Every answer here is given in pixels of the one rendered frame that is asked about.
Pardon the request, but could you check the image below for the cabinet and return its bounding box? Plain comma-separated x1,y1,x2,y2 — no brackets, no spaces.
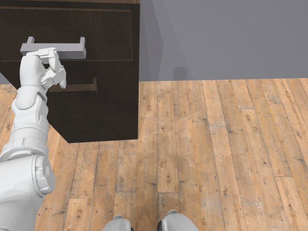
0,0,140,143

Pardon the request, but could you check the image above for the robot left hand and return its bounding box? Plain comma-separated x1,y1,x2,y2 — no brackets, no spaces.
20,48,66,94

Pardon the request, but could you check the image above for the right robot thigh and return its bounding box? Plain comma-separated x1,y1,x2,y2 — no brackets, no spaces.
162,213,199,231

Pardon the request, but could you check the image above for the robot left upper arm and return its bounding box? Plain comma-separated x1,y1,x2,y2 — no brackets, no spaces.
0,154,55,231

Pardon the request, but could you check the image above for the robot thigh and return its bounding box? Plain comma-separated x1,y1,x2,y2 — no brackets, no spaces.
162,213,199,231
102,218,131,231

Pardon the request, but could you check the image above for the handle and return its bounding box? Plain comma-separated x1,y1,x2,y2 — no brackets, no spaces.
49,84,98,96
20,37,86,59

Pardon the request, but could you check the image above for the left robot thigh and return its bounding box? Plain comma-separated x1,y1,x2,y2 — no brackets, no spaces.
102,218,131,231

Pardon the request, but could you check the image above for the robot left forearm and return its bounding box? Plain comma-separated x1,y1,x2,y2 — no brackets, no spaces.
0,86,49,162

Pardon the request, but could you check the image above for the drawer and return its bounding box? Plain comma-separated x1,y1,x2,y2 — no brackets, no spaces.
0,6,131,61

